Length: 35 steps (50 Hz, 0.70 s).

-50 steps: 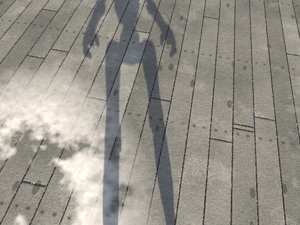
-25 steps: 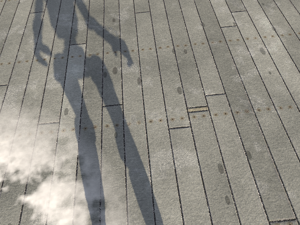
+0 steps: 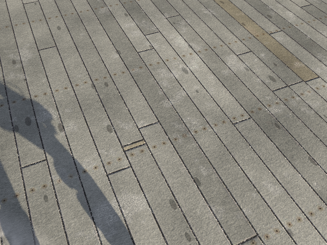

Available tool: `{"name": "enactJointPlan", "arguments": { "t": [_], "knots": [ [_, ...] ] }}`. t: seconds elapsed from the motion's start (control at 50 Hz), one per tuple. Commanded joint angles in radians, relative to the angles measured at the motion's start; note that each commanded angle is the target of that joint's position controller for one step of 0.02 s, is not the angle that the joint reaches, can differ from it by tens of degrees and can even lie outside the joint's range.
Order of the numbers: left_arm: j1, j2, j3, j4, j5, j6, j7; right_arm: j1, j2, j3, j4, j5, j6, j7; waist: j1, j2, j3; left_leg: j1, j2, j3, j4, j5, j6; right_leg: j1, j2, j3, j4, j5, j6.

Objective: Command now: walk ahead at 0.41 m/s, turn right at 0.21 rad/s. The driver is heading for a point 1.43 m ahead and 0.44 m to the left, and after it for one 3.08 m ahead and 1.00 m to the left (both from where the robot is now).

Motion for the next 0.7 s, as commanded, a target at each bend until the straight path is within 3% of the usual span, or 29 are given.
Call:
{"name": "enactJointPlan", "arguments": {
  "t": [0.02, 0.06, 0.08, 0.1, 0.12, 0.14, 0.16, 0.2, 0.24, 0.34, 0.4, 0.48, 0.54, 0.58, 0.6, 0.62, 0.64, 0.66, 0.68, 0.7],
  "knots": [
    [-0.126, 0.072, 0.009, -0.107, -0.011, -0.031, -0.013, -0.029, -0.214, -0.052, -0.048, 0.019, -0.011, 0.008, 0.01, 0.169, 0.089, -0.091, 0.241, -0.167, -0.121, 0.046, 0.195, 0.066, 0.02, -0.057, -0.126, -0.024, -0.034],
    [-0.023, 0.098, 0.026, -0.078, -0.013, -0.037, -0.01, -0.039, -0.21, -0.044, -0.036, 0.029, -0.001, 0.013, 0.089, 0.146, 0.064, -0.144, 0.234, -0.163, -0.026, 0.171, 0.171, 0.269, 0.055, -0.081, -0.246, 0.018, -0.075],
    [0.105, 0.143, 0.051, -0.04, -0.012, -0.038, -0.001, -0.031, -0.175, -0.03, -0.029, 0.023, -0.002, 0.015, 0.154, 0.108, -0.01, -0.198, 0.182, -0.117, 0.139, 0.305, 0.14, 0.468, 0.068, -0.073, -0.275, 0.025, -0.101],
    [0.279, 0.208, 0.073, -0.017, 0.003, -0.036, 0.013, -0.05, -0.105, 0.0, -0.054, 0.002, -0.008, 0.019, 0.238, -0.011, -0.158, -0.352, 0.109, -0.049, 0.458, 0.175, 0.084, 0.73, -0.108, 0.124, -0.292, -0.044, -0.153],
    [0.334, 0.316, 0.089, -0.011, 0.021, -0.035, 0.017, -0.005, -0.017, 0.026, -0.105, 0.002, -0.027, 0.015, 0.199, -0.298, -0.254, -0.679, -0.044, -0.041, 0.806, -0.259, 0.025, 0.91, -0.358, 0.58, -0.413, -0.227, -0.297],
    [0.323, 0.215, 0.065, -0.008, 0.023, -0.049, 0.012, -0.055, -0.136, -0.007, -0.09, 0.027, -0.037, 0.009, 0.232, -0.157, -0.2, -0.753, -0.021, -0.182, 0.952, -0.262, 0.028, 0.815, -0.351, 0.63, -0.475, -0.328, -0.301],
    [0.262, 0.165, 0.044, -0.004, 0.018, -0.056, 0.01, -0.09, -0.165, -0.02, -0.105, 0.041, -0.039, 0.013, 0.199, -0.149, -0.095, -0.792, 0.018, -0.189, 0.972, -0.171, 0.046, 0.729, -0.324, 0.486, -0.483, -0.307, -0.267],
    [0.147, 0.093, 0.022, -0.005, 0.015, -0.064, 0.006, -0.111, -0.142, -0.02, -0.095, 0.019, -0.025, 0.013, 0.143, -0.109, 0.006, -0.749, 0.073, -0.169, 0.903, -0.015, 0.035, 0.576, -0.237, 0.286, -0.534, -0.144, -0.229],
    [0.102, 0.07, 0.019, 0.004, 0.027, -0.081, 0.009, -0.081, -0.109, -0.019, -0.078, 0.02, -0.003, 0.018, 0.1, -0.111, 0.033, -0.67, 0.085, -0.168, 0.883, 0.076, 0.021, 0.485, -0.194, 0.15, -0.577, 0.019, -0.205],
    [0.109, 0.088, 0.03, 0.055, 0.031, -0.099, 0.021, -0.144, -0.065, -0.01, -0.1, 0.011, 0.016, 0.021, 0.088, -0.041, 0.082, -0.721, 0.059, -0.182, 0.72, 0.236, -0.009, 0.47, -0.178, -0.043, -0.609, 0.272, -0.204],
    [0.115, 0.113, 0.035, 0.075, 0.025, -0.094, 0.031, -0.252, -0.046, 0.003, -0.135, 0.005, 0.009, 0.04, 0.122, -0.027, 0.113, -0.665, 0.048, -0.102, 0.514, 0.362, 0.002, 0.461, -0.163, -0.135, -0.631, 0.295, -0.182],
    [0.187, 0.145, 0.044, 0.126, 0.011, -0.071, 0.038, -0.381, -0.031, 0.016, -0.197, 0.009, 0.003, 0.071, 0.161, -0.004, 0.146, -0.684, 0.035, -0.035, 0.368, 0.341, 0.047, 0.587, -0.204, -0.19, -0.589, 0.418, -0.168],
    [0.184, 0.187, 0.053, 0.134, 0.005, -0.044, 0.049, -0.369, -0.069, 0.0, -0.224, 0.009, 0.006, 0.085, 0.118, -0.05, 0.074, -0.587, -0.039, 0.042, 0.343, 0.212, 0.102, 0.685, -0.214, -0.229, -0.432, 0.86, -0.145],
    [0.171, 0.216, 0.059, 0.126, 0.003, -0.026, 0.058, -0.214, -0.132, -0.033, -0.202, 0.013, 0.017, 0.078, 0.023, -0.085, -0.037, -0.379, -0.107, 0.073, 0.348, 0.124, 0.152, 0.683, -0.208, -0.237, -0.185, 1.092, -0.131],
    [0.147, 0.216, 0.056, 0.117, -0.004, -0.025, 0.06, -0.058, -0.184, -0.062, -0.17, 0.014, 0.022, 0.063, -0.069, -0.06, -0.114, -0.125, -0.13, 0.046, 0.275, 0.179, 0.194, 0.56, -0.175, -0.253, 0.034, 1.01, -0.105],
    [0.184, 0.149, 0.033, 0.097, 0.021, -0.038, 0.059, 0.048, -0.254, -0.082, -0.146, 0.014, 0.037, 0.039, -0.079, 0.096, -0.199, 0.184, 0.029, -0.212, 0.271, 0.205, 0.251, 0.282, -0.101, -0.237, 0.352, 0.401, -0.067],
    [0.255, 0.049, -0.004, 0.047, 0.027, -0.069, 0.039, -0.011, -0.314, -0.086, -0.181, 0.013, 0.026, 0.037, 0.031, 0.287, -0.329, 0.465, 0.277, -0.823, 0.132, 0.017, 0.472, -0.114, 0.127, -0.081, 0.716, -0.38, -0.011],
    [0.139, 0.149, 0.016, 0.029, 0.0, -0.106, 0.021, 0.007, -0.23, -0.064, -0.19, 0.006, 0.016, 0.041, -0.049, 0.133, -0.364, 0.45, 0.282, -0.865, 0.025, -0.073, 0.433, -0.206, 0.078, 0.109, 0.745, -0.344, -0.033],
    [0.059, 0.16, 0.016, -0.007, -0.03, -0.12, 0.015, -0.025, -0.193, -0.053, -0.182, 0.0, 0.005, 0.04, -0.033, 0.082, -0.21, 0.319, 0.251, -0.72, 0.003, -0.045, 0.384, -0.238, 0.038, 0.097, 0.679, -0.259, -0.052],
    [0.044, 0.138, 0.01, -0.01, -0.016, -0.126, 0.021, -0.088, -0.177, -0.047, -0.183, 0.003, -0.004, 0.042, 0.027, -0.018, -0.091, 0.147, 0.204, -0.607, -0.007, 0.082, 0.351, -0.212, -0.005, 0.082, 0.577, -0.195, -0.052]
  ]
}}
Velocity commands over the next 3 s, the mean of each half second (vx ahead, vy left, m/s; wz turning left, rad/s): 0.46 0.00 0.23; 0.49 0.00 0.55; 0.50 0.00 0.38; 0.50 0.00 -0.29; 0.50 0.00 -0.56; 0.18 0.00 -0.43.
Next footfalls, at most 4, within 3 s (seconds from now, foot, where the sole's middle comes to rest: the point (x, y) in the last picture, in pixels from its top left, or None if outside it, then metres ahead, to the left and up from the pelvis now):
0.10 right None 0.15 -0.15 -0.78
0.60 left None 0.45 0.10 -0.78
1.08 right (150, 183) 0.78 0.01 -0.78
1.56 left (69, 181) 0.82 0.38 -0.78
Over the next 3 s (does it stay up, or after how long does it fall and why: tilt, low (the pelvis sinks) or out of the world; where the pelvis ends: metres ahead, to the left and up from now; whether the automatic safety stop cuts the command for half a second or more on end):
stays up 1.34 0.47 -0.01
